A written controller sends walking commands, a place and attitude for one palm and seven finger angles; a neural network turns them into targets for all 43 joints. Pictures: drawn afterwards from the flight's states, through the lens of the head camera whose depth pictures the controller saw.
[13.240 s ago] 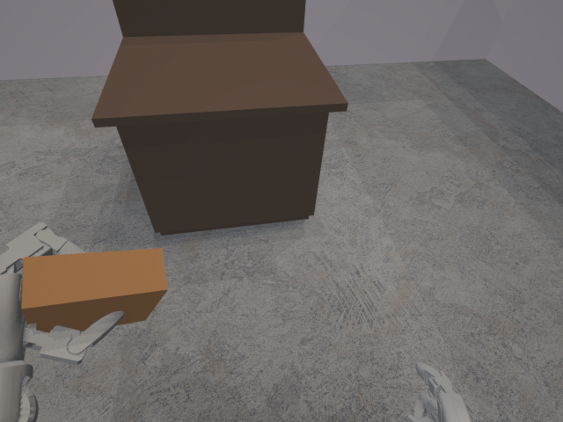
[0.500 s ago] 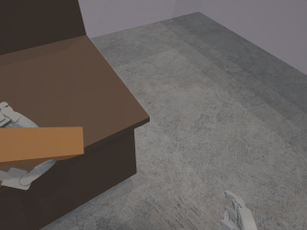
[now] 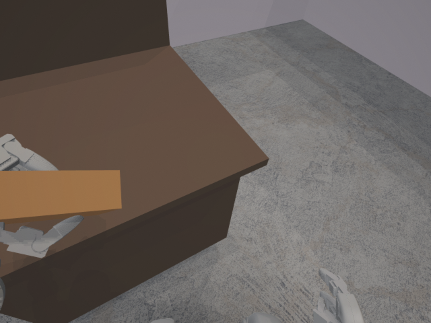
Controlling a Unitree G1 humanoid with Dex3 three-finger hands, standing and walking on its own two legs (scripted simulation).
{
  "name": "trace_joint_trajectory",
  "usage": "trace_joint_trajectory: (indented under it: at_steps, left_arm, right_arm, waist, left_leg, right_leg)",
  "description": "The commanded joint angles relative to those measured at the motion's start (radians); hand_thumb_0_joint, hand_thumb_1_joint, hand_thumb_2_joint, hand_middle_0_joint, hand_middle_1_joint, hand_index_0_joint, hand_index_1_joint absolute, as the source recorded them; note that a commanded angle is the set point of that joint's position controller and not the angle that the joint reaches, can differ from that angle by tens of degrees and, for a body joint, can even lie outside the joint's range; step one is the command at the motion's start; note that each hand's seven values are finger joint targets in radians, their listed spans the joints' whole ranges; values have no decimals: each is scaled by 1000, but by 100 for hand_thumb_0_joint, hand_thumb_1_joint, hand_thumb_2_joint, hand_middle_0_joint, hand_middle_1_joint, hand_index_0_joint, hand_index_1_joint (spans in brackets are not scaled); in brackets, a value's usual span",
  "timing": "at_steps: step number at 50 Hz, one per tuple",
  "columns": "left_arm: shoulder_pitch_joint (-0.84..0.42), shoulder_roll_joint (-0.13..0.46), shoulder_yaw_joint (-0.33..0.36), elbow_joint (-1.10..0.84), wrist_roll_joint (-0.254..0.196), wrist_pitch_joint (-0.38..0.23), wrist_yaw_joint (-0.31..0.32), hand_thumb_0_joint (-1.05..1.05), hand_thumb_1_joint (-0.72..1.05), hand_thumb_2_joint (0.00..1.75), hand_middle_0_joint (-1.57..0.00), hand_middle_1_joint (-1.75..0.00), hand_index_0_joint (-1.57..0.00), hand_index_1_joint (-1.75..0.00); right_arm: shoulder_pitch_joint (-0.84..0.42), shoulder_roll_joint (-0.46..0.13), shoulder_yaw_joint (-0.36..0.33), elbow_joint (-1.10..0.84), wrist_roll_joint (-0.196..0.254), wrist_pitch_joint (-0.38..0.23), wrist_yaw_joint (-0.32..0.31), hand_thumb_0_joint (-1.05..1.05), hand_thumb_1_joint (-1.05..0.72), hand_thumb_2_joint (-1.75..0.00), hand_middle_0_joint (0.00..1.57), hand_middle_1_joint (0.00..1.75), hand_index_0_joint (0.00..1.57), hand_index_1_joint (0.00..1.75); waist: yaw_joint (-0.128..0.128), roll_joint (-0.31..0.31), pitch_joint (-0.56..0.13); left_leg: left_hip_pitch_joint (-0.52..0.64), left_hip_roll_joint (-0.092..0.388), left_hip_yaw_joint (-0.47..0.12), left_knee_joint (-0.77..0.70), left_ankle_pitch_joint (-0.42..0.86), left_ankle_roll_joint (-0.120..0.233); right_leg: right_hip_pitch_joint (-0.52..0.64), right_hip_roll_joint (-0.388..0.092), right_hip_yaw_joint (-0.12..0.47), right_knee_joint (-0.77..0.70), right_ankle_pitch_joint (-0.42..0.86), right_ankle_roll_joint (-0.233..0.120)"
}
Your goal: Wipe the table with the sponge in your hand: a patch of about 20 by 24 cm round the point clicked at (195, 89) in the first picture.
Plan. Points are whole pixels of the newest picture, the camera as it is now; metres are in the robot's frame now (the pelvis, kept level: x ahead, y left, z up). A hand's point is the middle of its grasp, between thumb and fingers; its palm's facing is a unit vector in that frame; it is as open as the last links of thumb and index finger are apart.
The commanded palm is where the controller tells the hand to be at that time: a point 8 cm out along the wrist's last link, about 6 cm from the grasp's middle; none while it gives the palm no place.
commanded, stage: shuffle to correct the standing spot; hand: left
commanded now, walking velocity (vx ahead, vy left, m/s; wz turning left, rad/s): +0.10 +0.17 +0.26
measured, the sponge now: (74, 197) +0.24 +0.20 +0.17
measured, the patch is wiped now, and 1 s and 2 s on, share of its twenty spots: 0.00 0.00 0.00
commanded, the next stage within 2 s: none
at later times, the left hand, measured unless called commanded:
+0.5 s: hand out of the picture +0.17 +0.36 +0.19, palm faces +0.47 -0.81 -0.36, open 9.2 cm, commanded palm +0.11 +0.41 +0.19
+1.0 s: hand out of the picture +0.18 +0.43 +0.17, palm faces +0.49 -0.80 -0.33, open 9.2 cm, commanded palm +0.11 +0.46 +0.19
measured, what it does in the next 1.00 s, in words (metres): steps to the left: right foot, then left foot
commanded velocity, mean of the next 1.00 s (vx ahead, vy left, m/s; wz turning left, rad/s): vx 0.17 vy -0.01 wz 0.06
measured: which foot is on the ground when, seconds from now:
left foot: down 0.00-0.14, up 0.16-0.44, down 0.46-1.00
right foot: up 0.00-0.12, down 0.14-0.46, up 0.48-0.66, down 0.68-0.94, up 0.96-1.00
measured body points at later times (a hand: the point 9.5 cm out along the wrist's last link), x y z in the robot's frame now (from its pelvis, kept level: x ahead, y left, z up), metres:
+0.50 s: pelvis -0.03 +0.12 -0.01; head -0.01 +0.14 +0.44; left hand +0.14 +0.41 +0.20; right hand +0.16 -0.12 -0.07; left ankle +0.00 +0.27 -0.73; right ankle -0.02 -0.03 -0.71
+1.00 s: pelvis -0.02 +0.16 +0.00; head -0.02 +0.18 +0.45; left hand +0.15 +0.47 +0.19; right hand +0.16 -0.05 -0.07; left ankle +0.01 +0.28 -0.73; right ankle +0.00 +0.07 -0.71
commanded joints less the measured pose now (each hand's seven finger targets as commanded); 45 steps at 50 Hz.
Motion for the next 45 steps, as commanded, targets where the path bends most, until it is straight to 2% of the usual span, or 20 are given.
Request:
trace_joint_trajectory:
  at_steps: [1,5,6,7,8,9,12,15,18,20,21,22,23,24,28,33,37,40,42,45]
  left_arm:
    - [101,121,145,-234,-49,-66,23,0,10,130,-120,-160,-120,-160]
    - [134,117,129,-105,-51,-17,17,0,10,130,-120,-160,-120,-160]
    - [106,129,125,-66,-38,-9,19,0,10,130,-120,-160,-120,-160]
    - [66,155,131,-27,-34,-4,22,0,10,130,-120,-160,-120,-160]
    - [8,140,127,15,-51,-12,24,0,10,130,-120,-160,-120,-160]
    - [-30,72,50,23,-49,-10,13,0,10,130,-120,-160,-120,-160]
    - [-95,112,66,5,-19,-38,12,0,10,130,-120,-160,-120,-160]
    - [-172,112,31,-109,6,-66,18,0,10,130,-120,-160,-120,-160]
    - [-185,131,37,-250,7,-66,43,0,10,130,-120,-160,-120,-160]
    - [-177,131,47,-285,6,-64,51,0,10,130,-120,-160,-120,-160]
    - [-183,133,59,-307,4,-69,51,0,10,130,-120,-160,-120,-160]
    - [-181,129,71,-322,2,-79,53,0,10,130,-120,-160,-120,-160]
    - [-147,149,82,-284,9,-83,52,0,10,130,-120,-160,-120,-160]
    - [-140,158,109,-227,16,-86,49,0,10,130,-120,-160,-120,-160]
    - [26,118,147,-198,-13,-86,25,0,10,130,-120,-160,-120,-160]
    - [38,96,92,-133,-17,-47,15,0,10,130,-120,-160,-120,-160]
    - [-99,92,61,-68,-16,-11,11,0,10,130,-120,-160,-120,-160]
    - [-156,101,61,-76,-13,-26,17,0,10,130,-120,-160,-120,-160]
    - [-178,113,60,-104,-4,-34,20,0,10,130,-120,-160,-120,-160]
    - [-165,82,25,-169,-11,-37,18,0,10,130,-120,-160,-120,-160]
  right_arm:
    - [-51,-153,-39,-133,23,-53,9,0,-90,-90,20,30,20,30]
    - [-50,-154,-5,-136,15,-32,0,0,-90,-90,20,30,20,30]
    - [-42,-142,0,-140,14,-20,0,0,-90,-90,20,30,20,30]
    - [-39,-130,-4,-157,11,-7,6,0,-90,-90,20,30,20,30]
    - [-49,-168,-7,-139,2,-8,9,0,-90,-90,20,30,20,30]
    - [-32,-176,-26,-116,16,-10,18,0,-90,-90,20,30,20,30]
    - [-97,-143,6,-105,11,0,-5,0,-90,-90,20,30,20,30]
    - [-117,-119,10,-115,4,-8,-27,0,-90,-90,20,30,20,30]
    - [-137,-111,-10,-125,-4,-42,-39,0,-90,-90,20,30,20,30]
    - [-85,-117,-17,-125,-8,-47,-48,0,-90,-90,20,30,20,30]
    - [-66,-135,-29,-131,-2,-47,-50,0,-90,-90,20,30,20,30]
    - [-63,-171,-38,-144,2,-46,-49,0,-90,-90,20,30,20,30]
    - [-77,-168,-44,-153,2,-50,-48,0,-90,-90,20,30,20,30]
    - [-82,-155,-48,-144,5,-47,-48,0,-90,-90,20,30,20,30]
    - [-75,-141,-41,-125,21,-41,-22,0,-90,-90,20,30,20,30]
    - [-93,-133,11,-138,27,-29,-21,0,-90,-90,20,30,20,30]
    - [-79,-129,-10,-129,26,-16,-24,0,-90,-90,20,30,20,30]
    - [-107,-116,20,-116,19,-16,-27,0,-90,-90,20,30,20,30]
    - [-124,-98,34,-117,8,-10,-34,0,-90,-90,20,30,20,30]
    - [-107,-109,17,-125,0,-26,-48,0,-90,-90,20,30,20,30]
  waist:
    - [21,274,-255]
    - [52,148,-222]
    - [50,-10,-216]
    - [39,-266,-171]
    - [32,-208,-131]
    - [20,-247,-118]
    - [19,-170,-72]
    - [28,-103,-72]
    - [51,-96,-107]
    - [27,54,-162]
    - [16,198,-190]
    - [14,437,-188]
    - [7,470,-156]
    - [14,298,-142]
    - [28,328,-264]
    - [29,189,-208]
    - [35,-266,-120]
    - [24,-99,-101]
    - [35,-84,-124]
    - [20,117,-155]
  left_leg:
    - [128,160,-179,-167,364,142]
    - [-54,151,-188,-125,125,99]
    - [-163,81,-112,15,-38,52]
    - [-337,-46,-18,296,-230,-14]
    - [-354,-41,-78,490,-247,-36]
    - [-354,3,-127,576,-187,-44]
    - [-321,43,-88,609,-68,-40]
    - [-121,49,-3,317,-59,-6]
    - [78,3,85,54,-71,8]
    - [192,-47,116,-98,-24,-9]
    - [252,-11,46,-158,-40,2]
    - [293,170,-262,-263,-4,80]
    - [258,310,-474,-357,107,173]
    - [201,313,-481,-354,197,215]
    - [208,190,-172,-201,327,166]
    - [-37,160,-123,-170,-23,92]
    - [-236,-16,6,335,-222,3]
    - [-221,38,-25,348,-170,-2]
    - [-41,32,30,126,-137,13]
    - [223,-7,44,-167,-10,4]
  right_leg:
    - [58,48,-44,-180,84,4]
    - [304,23,-26,-565,277,-12]
    - [383,-107,114,-682,287,-65]
    - [401,-365,487,-774,305,-173]
    - [339,-450,513,-777,446,-211]
    - [305,-431,423,-753,449,-206]
    - [229,-311,177,-722,490,-147]
    - [135,-255,73,-741,375,-121]
    - [134,-241,93,-714,266,-138]
    - [138,-159,25,-565,176,-107]
    - [104,-102,2,-406,163,-79]
    - [-42,17,-64,-176,64,-21]
    - [-128,65,-10,29,-100,-14]
    - [-154,64,37,118,-42,-24]
    - [-22,45,4,-132,119,-25]
    - [295,95,-33,-575,258,-29]
    - [266,-255,524,-846,-8,-238]
    - [255,-237,362,-787,275,-262]
    - [184,-168,200,-745,304,-213]
    - [115,-42,80,-583,186,-133]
